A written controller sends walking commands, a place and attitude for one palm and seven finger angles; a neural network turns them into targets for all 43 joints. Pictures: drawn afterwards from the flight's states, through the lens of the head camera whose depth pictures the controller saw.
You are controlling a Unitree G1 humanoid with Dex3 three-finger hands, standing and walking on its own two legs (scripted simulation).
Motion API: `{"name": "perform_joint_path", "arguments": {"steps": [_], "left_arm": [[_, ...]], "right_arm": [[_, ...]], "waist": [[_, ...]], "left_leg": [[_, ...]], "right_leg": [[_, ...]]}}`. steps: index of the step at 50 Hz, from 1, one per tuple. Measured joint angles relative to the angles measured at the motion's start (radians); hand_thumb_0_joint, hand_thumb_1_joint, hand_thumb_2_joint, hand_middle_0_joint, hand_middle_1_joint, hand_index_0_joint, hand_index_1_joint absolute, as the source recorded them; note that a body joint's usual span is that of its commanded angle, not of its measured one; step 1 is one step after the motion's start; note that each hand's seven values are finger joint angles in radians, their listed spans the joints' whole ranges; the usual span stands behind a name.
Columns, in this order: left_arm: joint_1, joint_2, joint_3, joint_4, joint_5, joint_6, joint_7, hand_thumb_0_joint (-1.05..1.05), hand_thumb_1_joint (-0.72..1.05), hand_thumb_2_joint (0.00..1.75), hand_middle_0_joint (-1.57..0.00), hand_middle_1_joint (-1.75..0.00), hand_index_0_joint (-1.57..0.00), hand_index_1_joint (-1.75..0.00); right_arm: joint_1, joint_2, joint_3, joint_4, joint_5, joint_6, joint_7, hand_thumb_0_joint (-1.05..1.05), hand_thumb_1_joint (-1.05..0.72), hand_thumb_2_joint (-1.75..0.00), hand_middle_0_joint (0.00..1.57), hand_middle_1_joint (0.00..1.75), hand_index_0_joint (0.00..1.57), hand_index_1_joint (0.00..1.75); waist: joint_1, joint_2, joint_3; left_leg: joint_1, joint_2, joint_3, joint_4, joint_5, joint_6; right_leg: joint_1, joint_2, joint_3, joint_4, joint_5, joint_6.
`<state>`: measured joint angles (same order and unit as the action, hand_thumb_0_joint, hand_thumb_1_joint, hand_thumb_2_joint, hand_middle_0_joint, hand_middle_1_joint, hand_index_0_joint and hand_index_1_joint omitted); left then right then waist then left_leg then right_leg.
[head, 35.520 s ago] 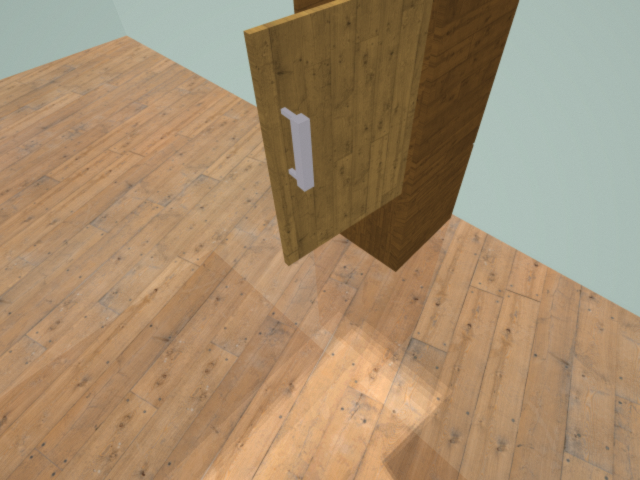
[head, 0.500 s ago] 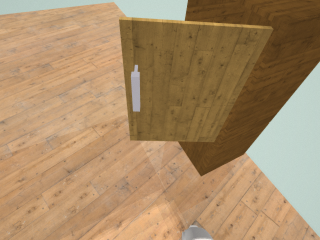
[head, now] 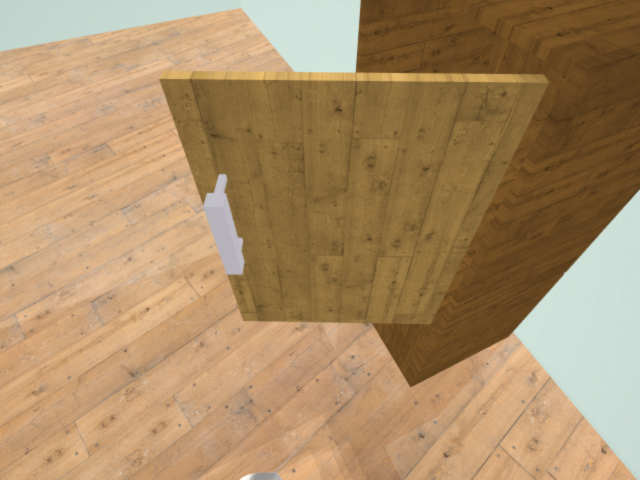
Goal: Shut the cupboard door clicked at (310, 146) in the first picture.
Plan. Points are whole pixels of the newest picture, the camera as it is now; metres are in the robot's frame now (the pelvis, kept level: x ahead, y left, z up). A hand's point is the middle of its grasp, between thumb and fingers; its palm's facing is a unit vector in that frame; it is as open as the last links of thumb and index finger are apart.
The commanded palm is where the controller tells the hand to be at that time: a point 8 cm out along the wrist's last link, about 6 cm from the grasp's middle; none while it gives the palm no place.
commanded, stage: come to a stop and stand still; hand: left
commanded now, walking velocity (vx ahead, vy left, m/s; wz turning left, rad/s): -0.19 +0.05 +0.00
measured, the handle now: (228, 226) +0.45 +0.17 +0.03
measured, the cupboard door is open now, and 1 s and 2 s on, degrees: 64 64 64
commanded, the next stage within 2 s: look again from close up in 0.74 s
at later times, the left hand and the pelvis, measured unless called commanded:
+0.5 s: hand out of the picture -0.01 +0.21 -0.18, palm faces +0.02 -0.97 -0.24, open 7.4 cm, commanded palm none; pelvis -0.04 +0.01 +0.00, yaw -1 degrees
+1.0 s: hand out of the picture -0.02 +0.20 -0.19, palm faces -0.03 -0.98 -0.18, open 7.4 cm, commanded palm none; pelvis -0.03 +0.03 -0.01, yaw +0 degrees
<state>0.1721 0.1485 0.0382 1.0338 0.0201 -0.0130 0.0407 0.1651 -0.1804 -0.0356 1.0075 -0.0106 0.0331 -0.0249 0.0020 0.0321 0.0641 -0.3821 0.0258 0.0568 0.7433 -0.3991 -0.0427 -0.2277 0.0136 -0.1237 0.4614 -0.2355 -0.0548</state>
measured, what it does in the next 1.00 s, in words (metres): steps on the spot: left foot, then right foot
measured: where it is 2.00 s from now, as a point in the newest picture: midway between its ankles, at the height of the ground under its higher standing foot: outside the picture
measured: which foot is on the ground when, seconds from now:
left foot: up 0.00-0.10, down 0.12-1.00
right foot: down 0.00-0.14, up 0.16-0.48, down 0.50-1.00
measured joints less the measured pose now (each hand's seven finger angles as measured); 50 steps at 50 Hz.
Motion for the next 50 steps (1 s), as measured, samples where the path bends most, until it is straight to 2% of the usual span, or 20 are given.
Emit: {"name": "perform_joint_path", "arguments": {"steps": [3, 5, 6, 7, 9, 11, 13, 15, 19, 21, 23, 25, 26, 29, 32, 37, 42, 46, 50], "left_arm": [[0.013, 0.005, 0.006, 0.0, 0.001, 0.014, 0.001, 0.0, 0.92, 0.9, -0.2, -0.3, -0.2, -0.3], [0.023, 0.012, 0.01, -0.003, 0.0, 0.024, 0.002, 0.0, 0.92, 0.9, -0.2, -0.3, -0.2, -0.3], [0.028, 0.015, 0.011, -0.005, -0.001, 0.029, 0.003, 0.0, 0.91, 0.9, -0.2, -0.3, -0.2, -0.3], [0.028, 0.022, 0.012, -0.006, -0.004, 0.037, 0.004, 0.0, 0.91, 0.9, -0.2, -0.3, -0.2, -0.3], [0.03, 0.034, 0.014, -0.015, -0.009, 0.051, 0.008, 0.01, 0.91, 0.9, -0.2, -0.3, -0.2, -0.3], [0.031, 0.042, 0.015, -0.021, -0.009, 0.064, 0.007, 0.01, 0.91, 0.9, -0.2, -0.3, -0.2, -0.3], [0.032, 0.048, 0.017, -0.024, -0.008, 0.071, 0.003, 0.01, 0.91, 0.9, -0.2, -0.3, -0.2, -0.3], [0.036, 0.055, 0.019, -0.026, -0.008, 0.071, -0.001, 0.01, 0.91, 0.9, -0.2, -0.3, -0.2, -0.3], [0.05, 0.063, 0.016, -0.018, -0.007, 0.073, -0.01, 0.01, 0.91, 0.9, -0.2, -0.3, -0.2, -0.3], [0.055, 0.062, 0.012, -0.01, -0.007, 0.073, -0.014, 0.01, 0.91, 0.9, -0.2, -0.3, -0.2, -0.3], [0.062, 0.059, 0.009, -0.002, -0.007, 0.067, -0.017, 0.01, 0.91, 0.9, -0.2, -0.3, -0.19, -0.3], [0.079, 0.064, 0.004, 0.0, -0.005, 0.054, -0.017, 0.01, 0.91, 0.9, -0.2, -0.3, -0.19, -0.3], [0.079, 0.057, 0.003, 0.012, -0.003, 0.047, -0.015, 0.01, 0.91, 0.9, -0.2, -0.3, -0.19, -0.3], [0.101, 0.027, -0.016, 0.036, -0.003, 0.043, -0.021, 0.01, 0.91, 0.9, -0.2, -0.3, -0.19, -0.3], [0.125, 0.003, -0.028, 0.05, -0.007, 0.029, -0.023, 0.01, 0.91, 0.9, -0.2, -0.3, -0.2, -0.3], [0.14, -0.016, -0.029, 0.061, -0.008, 0.028, -0.018, 0.01, 0.91, 0.9, -0.2, -0.3, -0.2, -0.3], [0.123, -0.016, -0.022, 0.072, -0.009, 0.041, -0.014, 0.01, 0.91, 0.9, -0.2, -0.3, -0.2, -0.3], [0.121, -0.014, -0.041, 0.053, -0.001, -0.004, 0.001, 0.01, 0.91, 0.9, -0.2, -0.3, -0.2, -0.3], [0.115, 0.004, -0.042, 0.047, -0.004, -0.002, 0.004, 0.01, 0.91, 0.9, -0.2, -0.3, -0.2, -0.3]], "right_arm": [[-0.039, -0.002, -0.004, -0.025, -0.001, 0.01, 0.004, 0.0, -0.91, -0.9, 0.19, 0.3, 0.2, 0.3], [-0.052, -0.003, -0.004, -0.039, -0.002, 0.011, 0.008, 0.0, -0.91, -0.9, 0.2, 0.3, 0.2, 0.3], [-0.053, -0.005, -0.004, -0.046, -0.004, 0.007, 0.009, 0.0, -0.91, -0.9, 0.2, 0.3, 0.2, 0.3], [-0.055, -0.003, -0.003, -0.048, -0.007, 0.004, 0.008, 0.0, -0.91, -0.9, 0.2, 0.3, 0.2, 0.3], [-0.057, 0.002, 0.006, -0.055, -0.013, 0.0, 0.005, 0.0, -0.91, -0.9, 0.2, 0.3, 0.2, 0.3], [-0.057, 0.005, 0.017, -0.06, -0.018, -0.003, -0.004, 0.0, -0.91, -0.9, 0.2, 0.3, 0.2, 0.3], [-0.055, 0.008, 0.024, -0.063, -0.02, -0.005, -0.012, 0.0, -0.91, -0.9, 0.2, 0.3, 0.2, 0.3], [-0.051, 0.011, 0.029, -0.058, -0.02, -0.007, -0.016, 0.0, -0.91, -0.9, 0.2, 0.3, 0.2, 0.3], [-0.033, 0.018, 0.031, -0.036, -0.02, -0.009, -0.012, 0.0, -0.91, -0.9, 0.2, 0.3, 0.21, 0.3], [-0.018, 0.019, 0.027, -0.021, -0.02, -0.009, -0.008, 0.0, -0.91, -0.9, 0.2, 0.3, 0.21, 0.3], [0.001, 0.017, 0.019, -0.005, -0.017, -0.008, -0.006, 0.0, -0.91, -0.9, 0.2, 0.3, 0.21, 0.3], [0.024, 0.019, 0.014, 0.012, -0.012, -0.004, -0.001, 0.0, -0.91, -0.9, 0.2, 0.3, 0.21, 0.3], [0.03, 0.015, 0.012, 0.023, -0.009, -0.001, 0.001, 0.0, -0.91, -0.9, 0.2, 0.3, 0.21, 0.3], [0.076, -0.004, 0.008, 0.054, -0.01, 0.006, 0.01, 0.0, -0.91, -0.9, 0.2, 0.3, 0.21, 0.3], [0.128, -0.015, 0.011, 0.084, -0.013, -0.003, 0.016, 0.0, -0.91, -0.9, 0.2, 0.3, 0.2, 0.3], [0.193, -0.008, 0.015, 0.123, -0.013, -0.004, 0.018, 0.0, -0.91, -0.9, 0.2, 0.3, 0.2, 0.3], [0.222, 0.017, 0.018, 0.134, -0.013, -0.012, 0.005, 0.0, -0.91, -0.9, 0.2, 0.3, 0.2, 0.3], [0.208, 0.021, 0.031, 0.087, -0.013, -0.02, 0.014, 0.0, -0.91, -0.9, 0.2, 0.3, 0.2, 0.3], [0.189, 0.034, 0.04, 0.045, -0.011, -0.038, 0.012, 0.0, -0.91, -0.9, 0.2, 0.3, 0.2, 0.3]], "waist": [[0.011, -0.013, 0.003], [0.016, -0.024, 0.006], [0.017, -0.027, 0.006], [0.02, -0.039, 0.01], [0.034, -0.06, 0.019], [0.035, -0.062, 0.025], [0.031, -0.054, 0.029], [0.029, -0.047, 0.029], [0.017, -0.035, 0.016], [0.007, -0.026, 0.006], [-0.001, -0.022, -0.006], [-0.004, -0.047, -0.026], [-0.007, -0.044, -0.027], [-0.025, -0.021, -0.046], [-0.028, -0.011, -0.06], [-0.027, -0.036, -0.058], [-0.03, -0.074, -0.035], [-0.038, -0.043, 0.001], [-0.041, -0.029, 0.0]], "left_leg": [[0.025, -0.015, -0.006, -0.047, 0.026, 0.003], [0.059, -0.014, -0.01, -0.116, 0.111, 0.01], [0.077, -0.012, -0.009, -0.15, 0.164, 0.034], [0.08, -0.021, -0.005, -0.154, 0.157, 0.062], [0.084, -0.032, 0.009, -0.16, 0.137, 0.097], [0.087, -0.031, 0.014, -0.184, 0.145, 0.109], [0.085, -0.027, 0.011, -0.211, 0.17, 0.111], [0.082, -0.023, 0.011, -0.235, 0.192, 0.111], [0.079, -0.011, 0.013, -0.27, 0.225, 0.105], [0.077, -0.005, 0.014, -0.278, 0.236, 0.1], [0.073, -0.002, 0.016, -0.277, 0.243, 0.091], [0.062, -0.017, 0.032, -0.267, 0.245, 0.08], [0.059, -0.016, 0.034, -0.259, 0.244, 0.074], [0.08, -0.018, 0.011, -0.274, 0.219, 0.053], [0.1, -0.014, -0.001, -0.289, 0.244, 0.049], [0.11, -0.014, -0.005, -0.263, 0.238, 0.06], [0.1, -0.033, 0.004, -0.25, 0.221, 0.079], [0.031, -0.018, -0.003, -0.164, 0.182, 0.089], [0.004, -0.038, 0.007, -0.129, 0.158, 0.115]], "right_leg": [[0.002, -0.009, -0.001, 0.032, -0.024, 0.009], [-0.004, -0.017, -0.003, 0.065, -0.044, 0.019], [-0.011, -0.02, -0.005, 0.086, -0.056, 0.026], [-0.018, -0.03, -0.004, 0.105, -0.067, 0.034], [-0.048, -0.033, 0.03, 0.19, -0.17, 0.046], [-0.092, -0.015, 0.081, 0.335, -0.265, 0.051], [-0.122, 0.0, 0.121, 0.452, -0.28, 0.057], [-0.127, 0.002, 0.146, 0.499, -0.269, 0.065], [-0.071, -0.018, 0.151, 0.401, -0.262, 0.075], [-0.023, -0.027, 0.144, 0.297, -0.248, 0.072], [0.035, -0.032, 0.135, 0.165, -0.181, 0.066], [0.097, -0.048, 0.151, 0.013, -0.128, 0.048], [0.103, -0.047, 0.156, -0.005, -0.115, 0.053], [0.119, -0.041, 0.145, -0.012, -0.09, 0.072], [0.143, -0.033, 0.142, -0.031, -0.079, 0.078], [0.165, -0.031, 0.139, -0.024, -0.094, 0.079], [0.147, -0.052, 0.145, 0.007, -0.117, 0.087], [0.114, -0.038, 0.14, 0.016, -0.116, 0.1], [0.074, -0.055, 0.145, 0.084, -0.163, 0.051]]}}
